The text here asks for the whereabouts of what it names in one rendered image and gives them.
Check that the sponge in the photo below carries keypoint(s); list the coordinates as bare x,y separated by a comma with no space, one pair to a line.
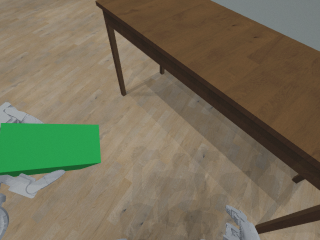
39,148

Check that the right robot hand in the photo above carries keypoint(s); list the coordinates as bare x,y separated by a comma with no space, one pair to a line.
246,231

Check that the left robot hand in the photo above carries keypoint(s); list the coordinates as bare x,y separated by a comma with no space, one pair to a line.
24,184

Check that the table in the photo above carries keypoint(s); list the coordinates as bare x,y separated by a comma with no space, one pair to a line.
265,82

